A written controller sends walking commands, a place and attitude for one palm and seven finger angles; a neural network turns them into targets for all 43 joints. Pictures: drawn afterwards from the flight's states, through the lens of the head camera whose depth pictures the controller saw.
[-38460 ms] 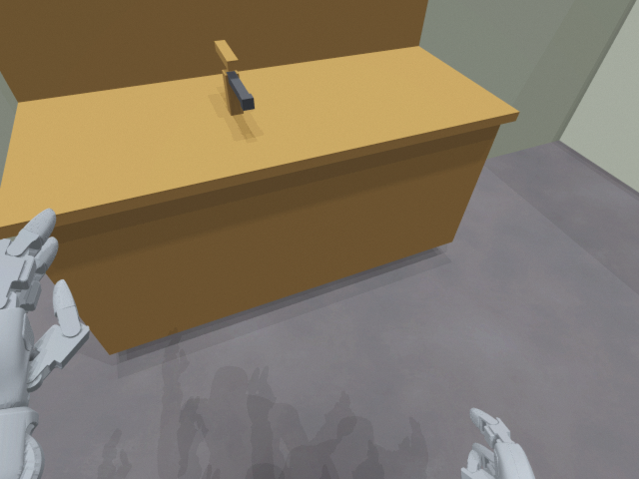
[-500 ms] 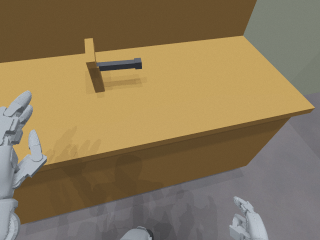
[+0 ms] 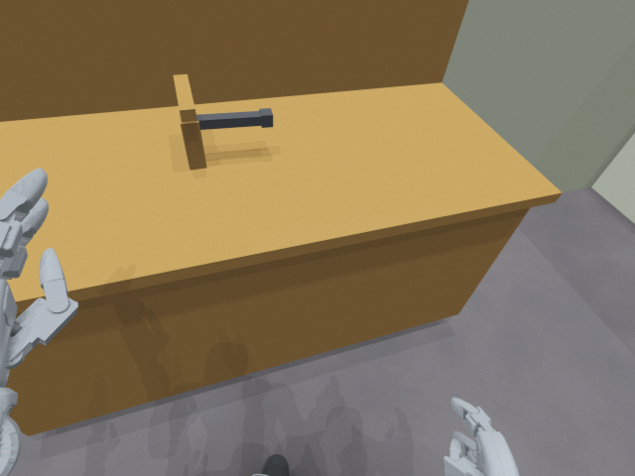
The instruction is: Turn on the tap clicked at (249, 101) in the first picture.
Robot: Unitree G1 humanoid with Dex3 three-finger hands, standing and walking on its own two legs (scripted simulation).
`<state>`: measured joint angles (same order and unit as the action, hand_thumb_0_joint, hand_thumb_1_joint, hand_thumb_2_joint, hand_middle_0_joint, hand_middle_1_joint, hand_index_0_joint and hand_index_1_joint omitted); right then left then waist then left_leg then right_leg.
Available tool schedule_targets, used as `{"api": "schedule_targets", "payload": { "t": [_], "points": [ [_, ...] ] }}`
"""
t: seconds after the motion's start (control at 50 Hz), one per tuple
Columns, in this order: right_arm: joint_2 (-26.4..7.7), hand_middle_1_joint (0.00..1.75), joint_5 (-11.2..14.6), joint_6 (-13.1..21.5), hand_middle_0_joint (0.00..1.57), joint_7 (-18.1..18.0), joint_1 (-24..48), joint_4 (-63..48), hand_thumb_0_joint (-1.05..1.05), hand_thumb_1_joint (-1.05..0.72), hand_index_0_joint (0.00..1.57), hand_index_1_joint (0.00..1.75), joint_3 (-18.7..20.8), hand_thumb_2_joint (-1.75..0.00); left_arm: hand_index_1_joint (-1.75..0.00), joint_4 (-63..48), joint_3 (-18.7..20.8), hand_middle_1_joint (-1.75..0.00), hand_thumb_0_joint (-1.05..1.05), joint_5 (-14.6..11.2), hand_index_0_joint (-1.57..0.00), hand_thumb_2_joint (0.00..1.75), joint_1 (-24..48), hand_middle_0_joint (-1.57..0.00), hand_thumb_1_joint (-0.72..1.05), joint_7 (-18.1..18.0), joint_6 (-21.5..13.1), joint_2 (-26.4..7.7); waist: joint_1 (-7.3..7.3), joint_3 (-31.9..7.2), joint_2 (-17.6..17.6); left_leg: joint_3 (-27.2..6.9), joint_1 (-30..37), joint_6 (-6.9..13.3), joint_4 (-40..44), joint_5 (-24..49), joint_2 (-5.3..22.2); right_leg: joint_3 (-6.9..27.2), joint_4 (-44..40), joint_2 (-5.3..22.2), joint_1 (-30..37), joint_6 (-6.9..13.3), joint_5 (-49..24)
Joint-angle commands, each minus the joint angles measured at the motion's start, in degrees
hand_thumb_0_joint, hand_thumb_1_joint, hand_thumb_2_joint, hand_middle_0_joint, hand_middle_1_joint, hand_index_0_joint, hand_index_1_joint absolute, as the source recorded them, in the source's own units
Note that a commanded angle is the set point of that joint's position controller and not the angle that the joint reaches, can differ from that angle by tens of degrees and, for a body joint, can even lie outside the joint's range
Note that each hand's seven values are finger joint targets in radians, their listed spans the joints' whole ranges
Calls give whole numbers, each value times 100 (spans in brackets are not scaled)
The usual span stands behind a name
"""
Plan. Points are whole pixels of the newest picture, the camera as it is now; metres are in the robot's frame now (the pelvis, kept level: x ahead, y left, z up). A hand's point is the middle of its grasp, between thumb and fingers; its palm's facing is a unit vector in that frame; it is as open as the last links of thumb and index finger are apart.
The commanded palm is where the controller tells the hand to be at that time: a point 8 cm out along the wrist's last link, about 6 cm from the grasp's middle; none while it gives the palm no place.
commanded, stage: stop stepping back and stand still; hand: left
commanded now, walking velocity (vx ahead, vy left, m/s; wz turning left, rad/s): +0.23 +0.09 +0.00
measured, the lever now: (266, 117) +0.77 +0.17 +0.04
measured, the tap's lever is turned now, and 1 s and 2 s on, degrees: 86 86 86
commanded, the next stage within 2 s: stand and check the lever's angle in 1.20 s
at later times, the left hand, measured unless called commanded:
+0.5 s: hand out of the picture +0.08 +0.27 +0.19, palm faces +0.42 -0.82 -0.39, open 7.4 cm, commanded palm +0.03 +0.30 +0.18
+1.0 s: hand out of the picture +0.03 +0.27 +0.18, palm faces +0.44 -0.84 -0.32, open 7.4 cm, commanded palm -0.02 +0.30 +0.18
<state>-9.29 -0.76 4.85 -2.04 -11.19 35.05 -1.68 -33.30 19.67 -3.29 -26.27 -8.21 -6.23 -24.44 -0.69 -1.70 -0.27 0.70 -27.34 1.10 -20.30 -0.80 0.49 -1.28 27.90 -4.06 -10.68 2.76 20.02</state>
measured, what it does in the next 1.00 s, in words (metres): walks backwards: right foot, then left foot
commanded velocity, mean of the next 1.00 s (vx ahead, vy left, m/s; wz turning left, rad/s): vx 0.22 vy -0.01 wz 0.00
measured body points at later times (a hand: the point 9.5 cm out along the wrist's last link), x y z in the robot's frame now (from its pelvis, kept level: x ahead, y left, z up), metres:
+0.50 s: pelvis -0.13 +0.02 +0.00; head -0.16 +0.02 +0.44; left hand +0.05 +0.31 +0.21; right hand +0.00 -0.22 -0.09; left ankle -0.14 +0.16 -0.73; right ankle -0.07 -0.07 -0.71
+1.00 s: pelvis -0.18 +0.02 +0.01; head -0.22 +0.03 +0.46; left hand +0.00 +0.31 +0.20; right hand -0.05 -0.21 -0.07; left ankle -0.16 +0.14 -0.73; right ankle -0.14 -0.12 -0.69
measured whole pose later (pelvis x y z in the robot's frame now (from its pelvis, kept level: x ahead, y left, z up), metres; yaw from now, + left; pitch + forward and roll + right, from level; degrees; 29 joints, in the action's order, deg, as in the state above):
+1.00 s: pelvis -0.18 +0.02 +0.01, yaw +1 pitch -1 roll -3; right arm -9.1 0.9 6.5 -2.5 -17.0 36.5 -1.9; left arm -25.3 21.0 -3.0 -25.9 -8.9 -6.9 -21.1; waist 2.7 -3.9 1.0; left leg -0.4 -13.7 0.8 -27.4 -12.8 4.0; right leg -4.1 44.4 0.2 -22.8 0.5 21.2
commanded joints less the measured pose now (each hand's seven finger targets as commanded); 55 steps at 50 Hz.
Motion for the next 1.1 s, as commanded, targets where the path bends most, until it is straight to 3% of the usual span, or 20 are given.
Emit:
{"api": "schedule_targets", "payload": {
  "t": [0.0, 0.08, 0.14, 0.24, 0.28, 0.32, 0.34, 0.38, 0.46, 0.48, 0.5, 0.52, 0.64, 0.7, 0.74, 0.8, 0.98, 1.0, 1.04, 1.08],
  "points": [
    [-872, 30, 175, 211, 20, -126, 555, -770, 0, -90, 20, 30, 421, -90, -30, -1131, 527, -30, 0, -23, -20, 90, 268, -20, 90, -69, -501, -893, -91, -680, -1242, -91, 939, -449, -4816, -2880, -540, 1677, -2088, 2267, -1453, 1038, -1587],
    [-847, 30, 304, 185, 20, -91, 545, -903, 0, -90, 20, 30, 332, -90, -30, -221, 504, -30, 0, -33, -20, 90, 872, -20, 90, 70, -345, -730, 311, -124, -1363, -720, -357, -337, -6109, -1826, 89, 762, -955, 2049, -1196, 779, -2556],
    [-874, 30, 260, 147, 20, -209, 719, -790, 0, -90, 20, 30, 320, -90, -30, -46, 460, -30, 0, 62, -20, 90, 1414, -20, 90, -9, -433, -874, 202, 327, 3, -439, 329, -53, -4253, -2121, 292, 1042, -808, 2015, -1667, 616, -1612],
    [-1004, 30, 172, 380, 20, -251, 259, -821, 0, -90, 20, 30, 462, -90, -30, -1163, 647, -30, 0, 79, -20, 90, 624, -20, 90, -175, -551, -797, 147, -905, 276, 89, 1600, 218, 106, -1509, -62, 671, 826, 1147, -73, 210, -1706],
    [-1132, 30, 134, 437, 20, -257, 265, -966, 0, -90, 20, 30, 593, -90, -30, -1549, 803, -30, 0, 22, -20, 90, 439, -20, 90, -229, -629, -868, 144, -944, 2033, -1116, 2812, 632, 157, 756, 1122, -281, 2748, 161, -1711, -235, 387],
    [-929, 30, 149, 561, 20, -209, 78, -682, 0, -90, 20, 30, 552, -90, -30, -1196, 1098, -30, 0, 72, -20, 90, 320, -20, 90, -172, -670, -1078, 388, -349, 2031, -2171, 2581, 1251, 37, 879, 1677, 70, 3633, 241, -2968, -276, 1208],
    [-943, 30, 114, 583, 20, -139, 205, -615, 0, -90, 20, 30, 506, -90, -30, -1302, 958, -30, 0, 110, -20, 90, 721, -20, 90, -126, -740, -969, 398, 383, 1496, -2726, 1876, 1371, 339, 454, 1878, 545, 3715, 562, -3172, -213, 995],
    [-1084, 30, 267, 571, 20, -32, 237, -459, 0, -90, 20, 30, 543, -90, -30, -455, 655, -30, 0, 60, -20, 90, 499, -20, 90, -9, -685, -530, 227, 488, 627, -1769, 1327, 1077, 231, -540, 1704, 533, 2944, 742, -2480, -183, 281],
    [-1127, 30, 189, 431, 20, -152, 453, -679, 0, -90, 20, 30, 467, -90, -30, 274, 633, -30, 0, 29, -20, 90, 227, -20, 90, -35, -515, -533, -38, 189, 950, -775, -468, 583, -540, -3655, 941, -260, 601, 298, 608, -198, 159],
    [-1044, 30, 184, 377, 20, -158, 461, -679, 0, -90, 20, 30, 464, -90, -30, 408, 528, -30, 0, 67, -20, 90, 141, -20, 90, -13, -451, -463, -108, 193, -47, -365, -949, 414, -1885, -3672, 430, 92, -16, 373, 1027, -89, 402],
    [-960, 30, 220, 294, 20, -132, 543, -757, 0, -90, 20, 30, 515, -90, -30, 361, 471, -30, 0, 105, -20, 90, 245, -20, 90, 47, -388, -555, -72, 76, -1987, 126, -1415, 232, -4009, -3546, -242, 1952, -1083, 1437, 861, 219, 1419],
    [-1006, 30, 259, 301, 20, -125, 646, -817, 0, -90, 20, 30, 539, -90, -30, 407, 444, -30, 0, 34, -20, 90, 476, -20, 90, 125, -356, -494, 86, 199, -2272, -430, -1285, 119, -5357, -3008, -295, 3538, -1956, 2245, -166, 319, 2310],
    [-778, 30, 145, 357, 20, -170, 587, -579, 0, -90, 20, 30, 349, -90, -30, -1451, 599, -30, 0, 85, -20, 90, 1117, -20, 90, 51, -576, -996, 263, -65, -322, 179, 1532, 147, -3727, -2256, 267, 1253, -1562, 1816, -3017, 612, 2591],
    [-815, 30, 101, 530, 20, -306, 419, -585, 0, -90, 20, 30, 271, -90, -30, -1723, 617, -30, 0, 47, -20, 90, 919, -20, 90, -156, -514, -928, 242, -441, 231, 299, 2272, 292, -1276, -2618, 32, 613, -207, 1353, -2396, 395, 2204],
    [-1088, 30, 78, 615, 20, -315, 323, -686, 0, -90, 20, 30, 296, -90, -30, -1793, 636, -30, 0, 133, -20, 90, 1399, -20, 90, -275, -592, -793, 323, -1, 3050, -3108, 1557, 882, 1386, -5068, 1797, -306, 4047, -43, -3012, -214, 1269],
    [-925, 30, 196, 614, 20, -133, 79, -508, 0, -90, 20, 30, 425, -90, -30, -339, 780, -30, 0, 213, -20, 90, 1012, -20, 90, -190, -529, -758, 302, 196, 765, -2551, 1351, 1153, 878, -3650, 1684, 291, 4797, 494, -3309, -271, 187],
    [-931, 30, 131, 388, 20, -199, 404, -834, 0, -90, 20, 30, 330, -90, -30, -475, 277, -30, 0, 53, -20, 90, 204, -20, 90, -115, -360, -327, 92, -86, 1386, -753, 413, 417, 244, -3388, 869, -759, -111, 110, 336, -139, 171],
    [-906, 30, 96, 363, 20, -207, 404, -801, 0, -90, 20, 30, 342, -90, -30, -507, 348, -30, 0, 105, -20, 90, 192, -20, 90, -128, -373, -425, 8, -191, 748, -480, -2, 315, -639, -3125, 630, -425, -560, 258, 976, -35, -10],
    [-820, 30, 153, 330, 20, -170, 525, -755, 0, -90, 20, 30, 394, -90, -30, -847, 441, -30, 0, 110, -20, 90, 567, -20, 90, -87, -386, -754, -19, -165, -1392, -138, -966, 62, -3500, -2566, -60, 2525, -1667, 2208, 877, 738, 204],
    [-780, 30, 130, 520, 20, -191, 545, -678, 0, -90, 20, 30, 364, -90, -30, -1453, 847, -30, 0, 47, -20, 90, 1302, -20, 90, -129, -623, -1149, 106, -350, -667, -406, -743, -50, -4210, -2181, 194, 2217, -1417, 2506, 478, 945, -1240]
  ]
}}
